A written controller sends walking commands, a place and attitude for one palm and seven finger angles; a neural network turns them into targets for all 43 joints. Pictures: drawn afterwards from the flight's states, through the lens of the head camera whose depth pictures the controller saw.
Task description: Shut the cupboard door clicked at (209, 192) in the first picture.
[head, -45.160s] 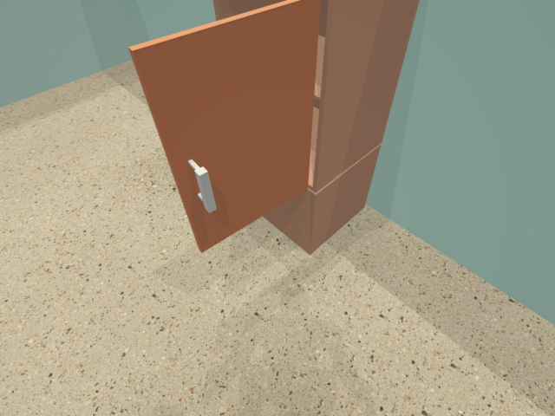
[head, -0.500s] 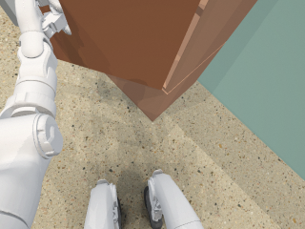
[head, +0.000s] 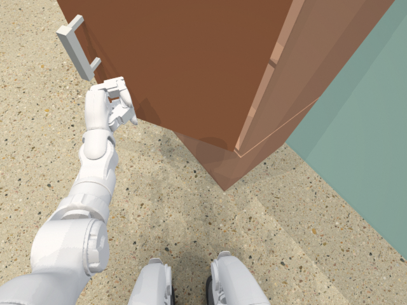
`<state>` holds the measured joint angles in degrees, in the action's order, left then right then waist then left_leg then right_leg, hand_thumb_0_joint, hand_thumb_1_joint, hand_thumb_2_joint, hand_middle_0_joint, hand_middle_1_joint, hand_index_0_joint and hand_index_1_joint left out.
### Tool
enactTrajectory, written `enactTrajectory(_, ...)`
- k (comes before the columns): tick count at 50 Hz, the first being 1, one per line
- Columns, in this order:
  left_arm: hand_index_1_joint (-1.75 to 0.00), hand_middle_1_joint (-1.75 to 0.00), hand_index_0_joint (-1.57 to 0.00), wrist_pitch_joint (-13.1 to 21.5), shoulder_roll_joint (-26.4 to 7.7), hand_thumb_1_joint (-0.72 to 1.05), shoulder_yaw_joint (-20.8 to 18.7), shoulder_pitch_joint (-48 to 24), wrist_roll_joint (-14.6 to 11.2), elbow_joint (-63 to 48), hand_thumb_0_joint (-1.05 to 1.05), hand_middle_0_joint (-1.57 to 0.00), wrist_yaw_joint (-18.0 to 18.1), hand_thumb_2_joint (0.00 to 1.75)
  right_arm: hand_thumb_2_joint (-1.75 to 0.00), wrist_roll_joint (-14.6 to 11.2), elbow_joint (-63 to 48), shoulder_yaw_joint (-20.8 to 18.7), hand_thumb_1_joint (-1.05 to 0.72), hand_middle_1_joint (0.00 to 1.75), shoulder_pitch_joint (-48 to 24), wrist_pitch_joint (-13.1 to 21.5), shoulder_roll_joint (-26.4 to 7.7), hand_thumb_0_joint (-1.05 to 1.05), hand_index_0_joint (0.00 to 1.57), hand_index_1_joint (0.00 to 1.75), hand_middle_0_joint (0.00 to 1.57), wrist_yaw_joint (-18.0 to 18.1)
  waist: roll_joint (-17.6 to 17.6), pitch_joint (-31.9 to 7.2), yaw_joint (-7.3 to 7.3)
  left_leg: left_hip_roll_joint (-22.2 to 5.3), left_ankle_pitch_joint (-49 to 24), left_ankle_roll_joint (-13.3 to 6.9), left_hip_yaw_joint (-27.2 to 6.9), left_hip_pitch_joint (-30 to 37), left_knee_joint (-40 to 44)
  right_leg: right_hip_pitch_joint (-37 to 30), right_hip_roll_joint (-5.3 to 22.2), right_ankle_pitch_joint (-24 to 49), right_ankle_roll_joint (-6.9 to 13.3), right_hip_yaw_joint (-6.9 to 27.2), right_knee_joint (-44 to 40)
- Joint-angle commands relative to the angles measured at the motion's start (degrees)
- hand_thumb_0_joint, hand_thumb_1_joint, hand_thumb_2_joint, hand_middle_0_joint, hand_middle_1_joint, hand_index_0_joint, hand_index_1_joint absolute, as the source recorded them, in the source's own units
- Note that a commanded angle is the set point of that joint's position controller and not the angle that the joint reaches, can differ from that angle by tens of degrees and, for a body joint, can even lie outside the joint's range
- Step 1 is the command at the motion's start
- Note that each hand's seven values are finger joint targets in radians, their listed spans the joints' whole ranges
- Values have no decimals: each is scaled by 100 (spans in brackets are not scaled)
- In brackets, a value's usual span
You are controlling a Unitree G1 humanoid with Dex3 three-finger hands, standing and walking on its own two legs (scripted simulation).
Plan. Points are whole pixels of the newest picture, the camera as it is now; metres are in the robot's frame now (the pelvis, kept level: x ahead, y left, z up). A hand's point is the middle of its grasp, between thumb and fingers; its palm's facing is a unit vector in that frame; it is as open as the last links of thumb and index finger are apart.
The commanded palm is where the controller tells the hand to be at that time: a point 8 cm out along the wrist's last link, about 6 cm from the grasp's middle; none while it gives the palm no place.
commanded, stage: pull the fist back off the door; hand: left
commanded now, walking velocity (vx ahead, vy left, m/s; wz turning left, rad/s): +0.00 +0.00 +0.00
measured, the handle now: (82, 49) +0.64 +0.21 +0.04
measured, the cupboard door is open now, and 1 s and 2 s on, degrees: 31 31 31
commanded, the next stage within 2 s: draw the hand back to the body in 0.16 s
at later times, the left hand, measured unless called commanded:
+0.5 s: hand (109, 116) +0.44 +0.13 +0.08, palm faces +0.04 -1.00 -0.06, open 3.1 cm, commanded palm +0.40 +0.18 +0.09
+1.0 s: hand (6, 176) +0.31 +0.21 +0.17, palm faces +0.12 -0.97 -0.23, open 3.2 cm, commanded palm +0.27 +0.26 +0.20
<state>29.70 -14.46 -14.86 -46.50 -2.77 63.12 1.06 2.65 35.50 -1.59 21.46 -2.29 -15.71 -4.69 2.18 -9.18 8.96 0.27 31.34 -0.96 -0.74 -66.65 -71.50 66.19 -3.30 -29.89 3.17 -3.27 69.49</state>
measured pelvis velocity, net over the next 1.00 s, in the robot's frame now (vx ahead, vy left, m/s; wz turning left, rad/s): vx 0.02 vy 0.02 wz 0.02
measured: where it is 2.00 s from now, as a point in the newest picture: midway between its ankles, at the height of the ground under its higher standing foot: outside the picture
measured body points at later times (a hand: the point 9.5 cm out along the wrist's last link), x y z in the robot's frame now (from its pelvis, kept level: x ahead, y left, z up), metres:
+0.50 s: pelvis +0.00 +0.00 +0.02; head +0.10 -0.02 +0.46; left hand +0.43 +0.18 +0.09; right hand +0.05 -0.25 -0.11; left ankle +0.01 +0.11 -0.63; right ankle +0.02 -0.09 -0.63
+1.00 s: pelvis +0.02 +0.02 +0.10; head +0.03 +0.01 +0.55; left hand +0.29 +0.26 +0.18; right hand +0.22 -0.20 +0.02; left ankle +0.01 +0.11 -0.63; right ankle +0.02 -0.09 -0.63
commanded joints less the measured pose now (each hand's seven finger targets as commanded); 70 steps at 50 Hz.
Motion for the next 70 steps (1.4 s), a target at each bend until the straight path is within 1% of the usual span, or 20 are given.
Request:
enactTrajectory(1,-150,-150,-130,807,-936,90,-8,-2841,-17,-2071,0,-130,138,90,-90,-8,-195,-307,-90,30,739,108,-739,0,20,30,20,106,515,-3498,99,34,-2266,-68,-101,2127,517,-1993,123,2623,-209,451,-790)
enactTrajectory(3,-150,-150,-130,857,-737,90,205,-2730,38,-2163,0,-130,193,90,-90,-20,-168,-314,-90,30,631,123,-711,0,20,30,20,146,542,-3516,132,31,-2332,-70,-106,2223,498,-1916,136,2693,-227,446,-755)
enactTrajectory(8,-150,-150,-130,549,-753,90,237,-2622,174,-1222,0,-130,271,90,-90,-48,-70,-259,-90,30,486,64,-732,0,20,30,20,226,33,-2658,285,45,-1663,-100,-87,1584,577,-1789,151,2174,-270,455,-924)
enactTrajectory(11,-150,-150,-130,319,-794,90,130,-2440,80,-712,0,-130,224,90,-90,-76,-155,-198,-90,30,383,43,-738,0,20,30,20,264,-248,-2374,245,85,-1248,-122,-56,1105,627,-1926,163,1801,-264,525,-1049)
enactTrajectory(14,-150,-150,-130,332,-836,90,6,-2477,-46,-646,0,-130,134,90,-90,-66,-206,-162,-90,30,364,92,-727,0,20,30,20,267,-194,-2553,178,90,-1349,-123,-46,1062,564,-1991,166,1910,-247,547,-970)
enactTrajectory(16,-150,-150,-130,414,-1275,90,-385,-1983,-126,-1165,0,-130,46,90,-90,-90,-398,-170,-90,30,336,76,-741,0,20,30,20,266,-86,-3113,-194,95,-1672,-93,-4,1347,706,-2538,170,2277,-214,585,-947)
enactTrajectory(19,-150,-150,-130,494,-1161,90,-206,-1249,-246,-2563,0,-130,-125,90,-90,-181,-668,-195,-90,30,257,84,-669,0,20,30,20,246,401,-4035,-517,68,-2529,-45,28,2412,971,-3072,148,3086,-191,508,-969)
enactTrajectory(21,-150,-150,-130,298,-1103,90,-124,-567,-341,-3138,0,-130,-194,90,-90,-266,-784,-201,-90,30,244,64,-643,0,20,30,20,255,64,-3837,-589,49,-2650,-63,57,2572,1218,-3465,121,3270,-212,483,-1218)
enactTrajectory(25,-150,-150,-130,-309,-844,90,100,295,-602,-3665,0,-130,-298,90,-90,-428,-901,-177,-90,30,154,56,-628,0,20,30,20,403,-739,-2453,-475,64,-1880,-155,168,2262,1760,-3804,154,2696,-329,558,-1972)
enactTrajectory(28,-150,-150,-130,-452,-715,90,286,352,-737,-4032,0,-130,-356,90,-90,-489,-906,-123,-90,30,-82,159,-618,0,20,30,20,562,-684,-1679,-410,73,-1430,-174,170,2452,2056,-3695,214,1919,-334,624,-2432)
enactTrajectory(31,-150,-150,-130,-406,-583,90,452,750,-785,-4270,0,-130,-458,90,-90,-499,-882,-89,-90,30,-243,291,-587,0,20,30,20,629,-495,-1366,-449,60,-1363,-176,128,2849,2282,-3650,217,1724,-286,535,-2603)
enactTrajectory(34,-150,-150,-130,-399,-574,90,568,1386,-811,-4708,0,-130,-657,90,-90,-528,-945,-62,-90,30,-419,409,-571,0,20,30,20,636,54,-1481,-641,59,-1659,-137,64,3394,2522,-3825,212,2018,-204,413,-2573)
enactTrajectory(39,-135,-135,-116,-868,-673,90,493,2638,-1062,-5555,0,-116,-945,90,-90,-639,-1228,9,-90,30,-810,508,-547,0,20,30,20,614,202,-1222,-897,12,-2119,-92,-29,3908,2921,-4134,196,2349,-147,215,-2676)
enactTrajectory(40,-132,-132,-113,-1157,-1055,90,805,2696,-429,-6042,0,-113,-510,90,-90,-650,-1322,-52,-90,30,-1095,302,-416,0,20,30,20,719,-75,-1431,-922,25,-2130,-98,-27,4259,3199,-4511,334,2241,-163,514,-3043)
enactTrajectory(42,-126,-126,-108,-1572,-881,90,840,3069,-404,-6448,0,-108,-183,90,-90,-647,-1472,2,-90,30,-1217,206,-381,0,20,30,20,870,-350,-837,-837,-8,-1973,-138,-40,4230,3424,-4534,338,2087,-206,459,-3340)
enactTrajectory(45,-117,-117,-100,-1922,-1045,90,739,3123,-278,-6860,0,-100,110,90,-90,-641,-1415,91,-90,30,-1408,154,-357,0,20,30,20,1003,-97,-370,-824,-58,-1945,-137,-124,4598,3794,-4689,338,2028,-178,396,-3621)
enactTrajectory(47,-111,-111,-94,-2089,-1229,90,576,3346,-246,-7229,0,-94,221,90,-90,-628,-1390,125,-90,30,-1463,164,-353,0,20,30,20,1081,-136,-399,-874,-74,-2231,-157,-125,4920,3944,-4982,334,2253,-169,367,-3800)
enactTrajectory(51,-99,-99,-83,-2379,-1080,90,587,3960,-220,-7741,0,-83,337,90,-90,-577,-1355,240,-90,30,-1554,270,-263,0,20,30,20,1090,120,-317,-933,-128,-2721,-93,-230,5552,4316,-5335,334,2535,-158,251,-4057)
enactTrajectory(59,-75,-75,-61,-2659,-1232,90,121,5362,-189,-8705,0,-61,383,90,-90,-478,-1237,291,-90,30,-1693,460,-260,0,20,30,20,952,124,43,-1069,-204,-3671,14,-245,5999,4792,-5948,354,3021,-177,170,-4528)
enactTrajectory(70,-42,-42,-31,-2590,-1775,90,-967,6455,-215,-9782,0,-31,519,90,-90,-438,-1090,232,-90,30,-1849,754,-236,0,20,30,20,897,278,220,-1238,-177,-3404,50,-208,6011,5042,-6269,339,2800,-187,160,-4771)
